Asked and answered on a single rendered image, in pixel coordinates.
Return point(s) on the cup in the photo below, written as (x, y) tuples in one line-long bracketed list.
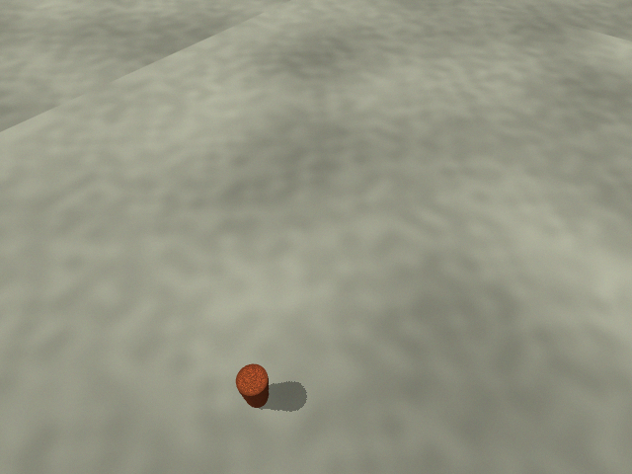
[(253, 384)]

